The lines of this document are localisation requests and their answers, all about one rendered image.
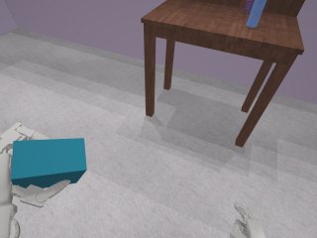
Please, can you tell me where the robot left hand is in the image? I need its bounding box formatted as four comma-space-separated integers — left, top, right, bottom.
0, 122, 70, 208

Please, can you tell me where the robot right hand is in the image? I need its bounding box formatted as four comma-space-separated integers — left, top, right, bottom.
229, 201, 266, 238

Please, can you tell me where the sponge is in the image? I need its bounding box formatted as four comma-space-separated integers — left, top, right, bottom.
11, 138, 87, 188

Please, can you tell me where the left robot forearm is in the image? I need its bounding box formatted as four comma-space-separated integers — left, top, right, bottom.
0, 203, 21, 238

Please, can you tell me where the table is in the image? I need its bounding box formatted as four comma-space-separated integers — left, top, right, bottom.
141, 0, 305, 148

